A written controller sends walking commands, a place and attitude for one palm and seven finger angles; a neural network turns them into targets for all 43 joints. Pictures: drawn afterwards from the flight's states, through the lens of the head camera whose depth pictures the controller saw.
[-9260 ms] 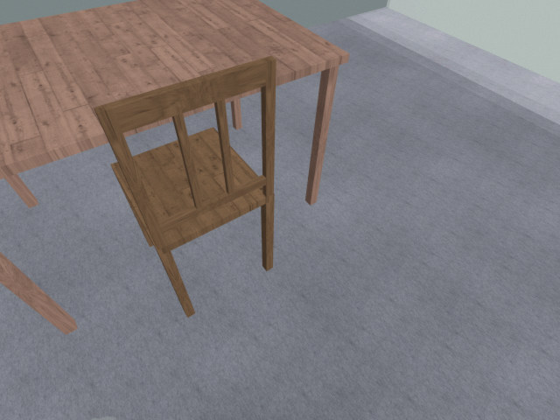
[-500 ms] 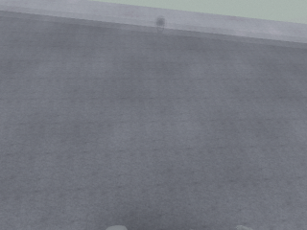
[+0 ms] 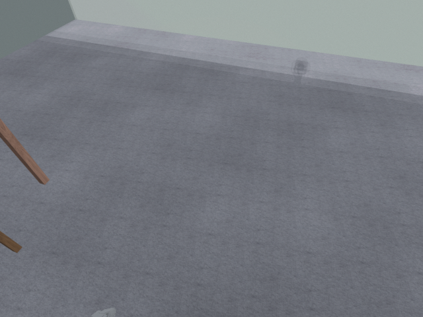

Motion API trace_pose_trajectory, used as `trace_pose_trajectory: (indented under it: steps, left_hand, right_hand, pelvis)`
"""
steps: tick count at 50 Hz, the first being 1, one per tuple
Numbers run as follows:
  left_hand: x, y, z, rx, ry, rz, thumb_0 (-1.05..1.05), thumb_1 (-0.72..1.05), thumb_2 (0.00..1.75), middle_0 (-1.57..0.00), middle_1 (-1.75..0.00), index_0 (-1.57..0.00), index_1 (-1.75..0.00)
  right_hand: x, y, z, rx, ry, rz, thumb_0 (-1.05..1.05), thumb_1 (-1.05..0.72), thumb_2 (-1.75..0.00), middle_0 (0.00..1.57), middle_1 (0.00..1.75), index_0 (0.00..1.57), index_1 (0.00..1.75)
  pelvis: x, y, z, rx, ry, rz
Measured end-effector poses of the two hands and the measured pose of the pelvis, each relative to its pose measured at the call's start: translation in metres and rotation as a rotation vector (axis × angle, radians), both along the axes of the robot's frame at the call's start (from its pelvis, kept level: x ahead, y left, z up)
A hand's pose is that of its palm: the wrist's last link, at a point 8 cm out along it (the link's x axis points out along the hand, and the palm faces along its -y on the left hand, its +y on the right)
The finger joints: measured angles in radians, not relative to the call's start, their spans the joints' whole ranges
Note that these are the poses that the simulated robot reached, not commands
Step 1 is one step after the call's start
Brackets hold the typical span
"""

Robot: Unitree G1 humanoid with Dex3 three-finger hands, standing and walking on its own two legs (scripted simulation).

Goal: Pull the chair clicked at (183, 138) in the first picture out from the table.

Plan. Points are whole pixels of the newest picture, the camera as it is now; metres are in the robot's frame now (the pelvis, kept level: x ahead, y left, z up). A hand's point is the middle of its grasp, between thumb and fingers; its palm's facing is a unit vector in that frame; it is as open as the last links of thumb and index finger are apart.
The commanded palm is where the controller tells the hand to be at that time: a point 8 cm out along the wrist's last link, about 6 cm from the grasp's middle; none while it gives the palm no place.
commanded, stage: walk to a spot facing it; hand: left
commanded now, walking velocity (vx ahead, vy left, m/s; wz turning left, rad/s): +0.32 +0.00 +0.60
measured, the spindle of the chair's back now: out of the picture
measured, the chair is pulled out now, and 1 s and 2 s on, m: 0.00 0.00 0.00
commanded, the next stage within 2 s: turn to face it in 1.06 s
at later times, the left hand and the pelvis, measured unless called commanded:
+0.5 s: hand out of the picture +0.10 +0.29 -0.18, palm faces +0.33 -0.92 -0.22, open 7.4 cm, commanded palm none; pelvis +0.17 +0.10 -0.01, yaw +15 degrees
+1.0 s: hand (115, 203) +0.44 +0.30 -0.16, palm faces +0.33 -0.93 -0.19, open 7.4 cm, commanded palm none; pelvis +0.40 +0.11 +0.00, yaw +20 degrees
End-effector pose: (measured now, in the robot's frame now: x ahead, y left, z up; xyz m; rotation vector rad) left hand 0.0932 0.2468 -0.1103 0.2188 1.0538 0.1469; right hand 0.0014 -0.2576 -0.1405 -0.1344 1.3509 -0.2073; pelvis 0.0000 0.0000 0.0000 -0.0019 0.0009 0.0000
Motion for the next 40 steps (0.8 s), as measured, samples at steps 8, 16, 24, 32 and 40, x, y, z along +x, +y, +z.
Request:
trace_pose_trajectory:
  steps: [8,16,24,32,40]
  left_hand:
    - [-0.070,0.000,-0.008,-0.026,0.236,0.198,0.00,0.90,0.90,-0.20,-0.30,-0.20,-0.30]
    - [-0.122,0.013,-0.032,-0.110,0.497,0.386,0.00,0.90,0.90,-0.20,-0.30,-0.20,-0.30]
    - [-0.033,0.077,-0.043,-0.105,0.398,0.419,0.01,0.91,0.90,-0.20,-0.30,-0.20,-0.30]
    - [0.125,0.112,-0.017,-0.083,0.098,0.354,0.00,0.91,0.90,-0.20,-0.30,-0.20,-0.30]
    - [0.255,0.114,-0.008,-0.081,0.020,0.266,0.00,0.91,0.90,-0.20,-0.30,-0.20,-0.30]
  right_hand:
    - [0.119,0.005,0.013,0.006,-0.068,0.163,0.01,-0.91,-0.90,0.20,0.30,0.19,0.30]
    - [0.288,0.088,0.007,0.006,-0.207,0.413,0.01,-0.91,-0.90,0.20,0.30,0.19,0.30]
    - [0.354,0.152,0.014,0.001,-0.293,0.452,0.00,-0.91,-0.90,0.20,0.30,0.19,0.30]
    - [0.349,0.159,0.017,0.018,-0.177,0.362,0.00,-0.94,-0.90,0.21,0.30,0.20,0.30]
    - [0.336,0.140,0.003,0.021,0.024,0.251,0.00,-0.92,-0.90,0.21,0.30,0.20,0.30]
  pelvis:
    - [0.049,0.008,0.009,0.022,-0.005,0.125]
    - [0.113,0.053,-0.014,0.011,0.003,0.219]
    - [0.168,0.095,-0.013,0.002,-0.025,0.263]
    - [0.231,0.114,0.006,0.020,-0.022,0.294]
    - [0.307,0.114,0.005,0.031,-0.016,0.286]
